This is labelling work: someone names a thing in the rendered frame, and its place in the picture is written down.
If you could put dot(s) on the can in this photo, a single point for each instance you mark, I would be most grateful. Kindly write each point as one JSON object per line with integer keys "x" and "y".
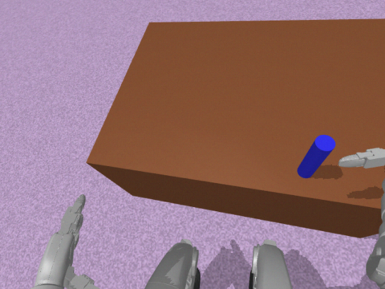
{"x": 318, "y": 152}

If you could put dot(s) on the right robot hand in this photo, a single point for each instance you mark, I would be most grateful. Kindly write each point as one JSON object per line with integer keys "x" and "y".
{"x": 371, "y": 158}

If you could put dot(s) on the right robot arm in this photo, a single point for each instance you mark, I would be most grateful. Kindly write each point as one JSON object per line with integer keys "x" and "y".
{"x": 375, "y": 266}

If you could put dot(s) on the left robot hand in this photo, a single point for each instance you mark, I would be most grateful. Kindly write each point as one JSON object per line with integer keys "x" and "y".
{"x": 56, "y": 264}

